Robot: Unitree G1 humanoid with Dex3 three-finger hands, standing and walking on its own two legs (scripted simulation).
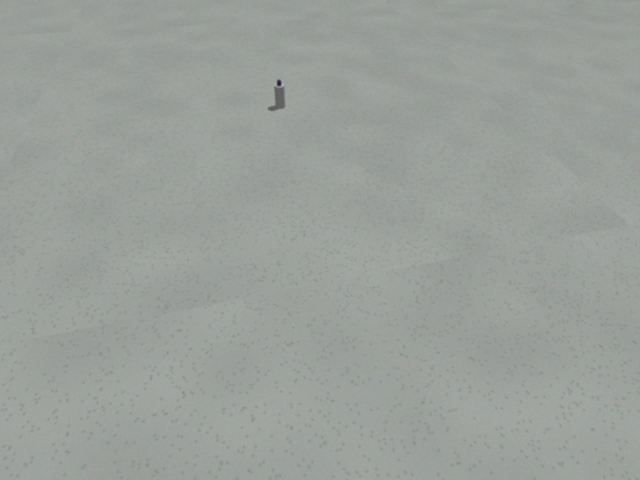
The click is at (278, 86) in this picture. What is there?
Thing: necked bottle
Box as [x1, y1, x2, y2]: [275, 80, 284, 108]
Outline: 278,80 275,84 275,101 276,107 282,108 284,107 283,84 280,82 280,80
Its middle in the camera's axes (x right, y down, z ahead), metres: -0.27 -0.88 +2.38
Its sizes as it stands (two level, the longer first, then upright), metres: 0.058 0.058 0.172
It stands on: the floor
